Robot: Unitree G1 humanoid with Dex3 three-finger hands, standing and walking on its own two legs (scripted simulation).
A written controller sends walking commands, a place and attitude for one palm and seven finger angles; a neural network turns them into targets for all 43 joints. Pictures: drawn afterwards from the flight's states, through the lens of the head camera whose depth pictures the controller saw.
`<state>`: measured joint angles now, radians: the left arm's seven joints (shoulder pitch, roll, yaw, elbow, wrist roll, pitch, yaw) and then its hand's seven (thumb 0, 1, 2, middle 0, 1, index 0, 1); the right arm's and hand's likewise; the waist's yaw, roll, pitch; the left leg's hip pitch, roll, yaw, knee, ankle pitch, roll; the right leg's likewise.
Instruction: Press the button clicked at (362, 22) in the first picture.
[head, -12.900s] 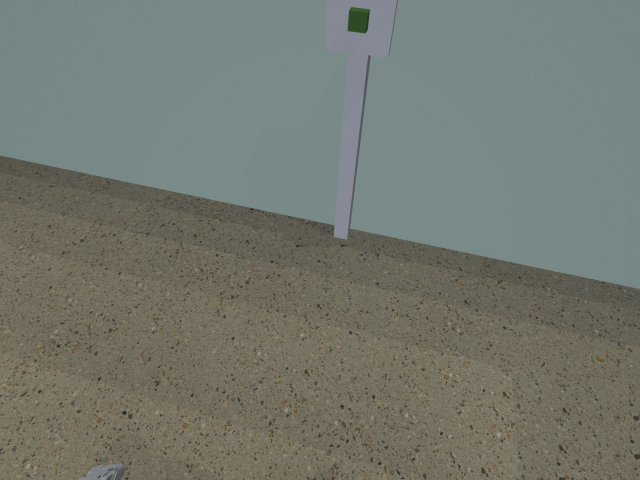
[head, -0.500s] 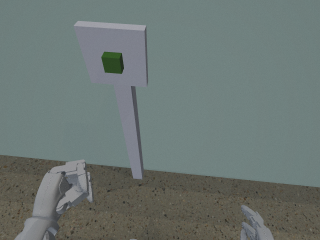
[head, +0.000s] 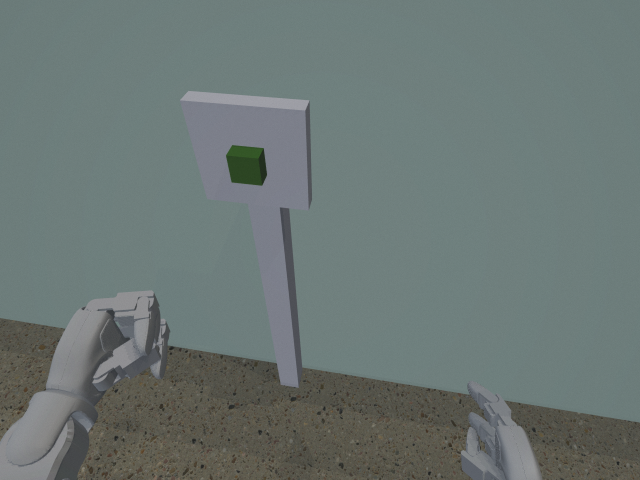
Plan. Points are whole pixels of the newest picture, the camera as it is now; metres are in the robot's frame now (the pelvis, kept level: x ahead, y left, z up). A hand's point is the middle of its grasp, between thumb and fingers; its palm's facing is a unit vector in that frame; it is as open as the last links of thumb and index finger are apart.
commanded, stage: raise the hand and make a fist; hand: left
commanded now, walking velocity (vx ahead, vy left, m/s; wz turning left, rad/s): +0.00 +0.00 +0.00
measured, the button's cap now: (248, 164) +0.52 +0.17 +0.14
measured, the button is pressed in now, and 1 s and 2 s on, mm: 0 0 0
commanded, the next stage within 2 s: aim a knuckle at the button in 0.54 s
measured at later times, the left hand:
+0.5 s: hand (151, 337) +0.22 +0.20 +0.13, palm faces -0.01 -1.00 -0.08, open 3.1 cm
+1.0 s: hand (186, 294) +0.28 +0.18 +0.12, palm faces -0.05 -1.00 -0.06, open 3.1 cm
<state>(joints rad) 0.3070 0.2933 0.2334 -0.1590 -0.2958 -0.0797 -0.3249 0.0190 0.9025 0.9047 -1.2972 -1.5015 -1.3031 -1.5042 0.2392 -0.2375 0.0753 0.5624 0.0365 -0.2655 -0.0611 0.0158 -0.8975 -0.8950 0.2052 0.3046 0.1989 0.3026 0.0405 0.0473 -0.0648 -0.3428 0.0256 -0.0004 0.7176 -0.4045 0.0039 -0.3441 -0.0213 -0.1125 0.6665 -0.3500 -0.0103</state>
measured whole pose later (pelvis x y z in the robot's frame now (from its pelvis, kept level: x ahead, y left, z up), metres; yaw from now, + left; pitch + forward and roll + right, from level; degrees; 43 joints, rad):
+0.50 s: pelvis -0.01 -0.01 +0.01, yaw -1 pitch -1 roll -1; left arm 0.23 0.30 0.27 -0.10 -0.30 -0.04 -0.33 0.02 0.90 0.90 -1.30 -1.50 -1.30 -1.50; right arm 0.25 -0.26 0.06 0.61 0.05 -0.30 -0.08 0.02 -0.90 -0.90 0.20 0.30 0.20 0.30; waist 0.04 0.04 -0.03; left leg -0.24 0.03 0.01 0.61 -0.35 -0.01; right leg -0.26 -0.01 -0.10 0.58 -0.30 -0.02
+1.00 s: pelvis -0.01 -0.01 +0.01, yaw -1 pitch +0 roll +0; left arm -0.03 0.30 0.23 0.15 -0.26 -0.05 -0.30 0.02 0.90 0.90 -1.30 -1.50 -1.30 -1.50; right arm 0.24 -0.25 0.07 0.64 0.04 -0.29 -0.10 0.02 -0.90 -0.90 0.20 0.30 0.20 0.30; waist 0.02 0.04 -0.02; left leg -0.27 0.02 0.02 0.60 -0.33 -0.01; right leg -0.29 -0.02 -0.09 0.60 -0.30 -0.02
